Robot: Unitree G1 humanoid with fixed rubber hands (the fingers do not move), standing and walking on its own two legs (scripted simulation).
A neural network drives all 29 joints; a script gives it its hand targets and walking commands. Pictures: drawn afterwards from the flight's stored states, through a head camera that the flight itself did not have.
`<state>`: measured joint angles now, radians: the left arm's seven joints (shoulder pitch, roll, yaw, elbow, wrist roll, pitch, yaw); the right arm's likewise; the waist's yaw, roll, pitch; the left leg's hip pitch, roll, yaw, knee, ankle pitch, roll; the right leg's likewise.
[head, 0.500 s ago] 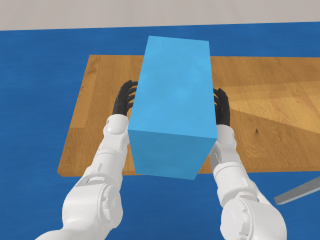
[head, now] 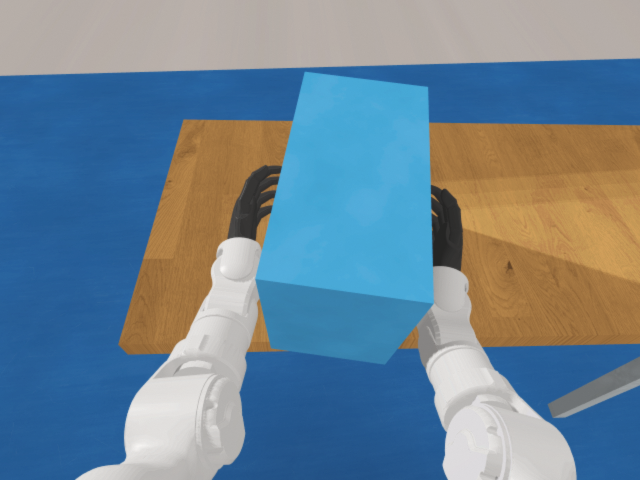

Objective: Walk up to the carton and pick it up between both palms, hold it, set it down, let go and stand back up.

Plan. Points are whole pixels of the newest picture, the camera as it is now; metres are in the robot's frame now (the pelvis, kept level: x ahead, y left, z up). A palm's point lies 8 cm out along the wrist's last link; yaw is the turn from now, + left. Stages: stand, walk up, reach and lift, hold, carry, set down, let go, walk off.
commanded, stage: reach and lift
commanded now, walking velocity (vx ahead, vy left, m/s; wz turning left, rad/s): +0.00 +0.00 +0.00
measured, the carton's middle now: (346, 223) +0.45 -0.03 +0.06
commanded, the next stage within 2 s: none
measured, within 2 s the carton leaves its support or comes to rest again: neither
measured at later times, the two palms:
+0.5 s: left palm (246, 233) +0.42 +0.10 +0.07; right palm (444, 262) +0.37 -0.15 +0.07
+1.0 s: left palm (232, 224) +0.40 +0.11 +0.12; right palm (452, 257) +0.35 -0.14 +0.10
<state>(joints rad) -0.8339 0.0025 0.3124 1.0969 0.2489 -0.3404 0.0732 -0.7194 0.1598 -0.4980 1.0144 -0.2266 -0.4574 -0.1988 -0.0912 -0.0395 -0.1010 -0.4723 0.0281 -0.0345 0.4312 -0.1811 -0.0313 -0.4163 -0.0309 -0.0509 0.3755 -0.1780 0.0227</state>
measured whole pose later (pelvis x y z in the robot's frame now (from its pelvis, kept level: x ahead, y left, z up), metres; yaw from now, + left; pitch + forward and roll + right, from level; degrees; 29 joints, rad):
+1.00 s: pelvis -0.02 +0.00 +0.00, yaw +0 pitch +11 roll -1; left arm -0.79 0.05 0.06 0.95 0.05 0.10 0.15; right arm -0.63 0.06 -0.13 0.84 0.04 -0.01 -0.30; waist -0.08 0.00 -0.26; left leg -0.48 0.03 -0.03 0.46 -0.17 -0.03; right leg -0.41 -0.03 -0.05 0.38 -0.16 0.02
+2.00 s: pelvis -0.04 +0.00 +0.00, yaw +0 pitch +3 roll -2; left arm -0.88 0.06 0.16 0.72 0.06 0.59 0.17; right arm -0.89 -0.02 -0.10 0.81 0.15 0.45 -0.27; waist -0.05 0.01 -0.22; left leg -0.36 0.03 -0.03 0.46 -0.16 -0.02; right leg -0.30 -0.03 -0.05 0.38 -0.14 0.02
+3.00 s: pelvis -0.04 +0.01 +0.00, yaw +0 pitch +3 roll -2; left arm -0.88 0.06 0.18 0.54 0.06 0.77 0.17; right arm -0.91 -0.03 -0.08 0.67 0.21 0.60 -0.30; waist -0.05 0.01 -0.22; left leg -0.36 0.03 -0.03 0.46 -0.15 -0.02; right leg -0.29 -0.03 -0.05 0.38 -0.14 0.02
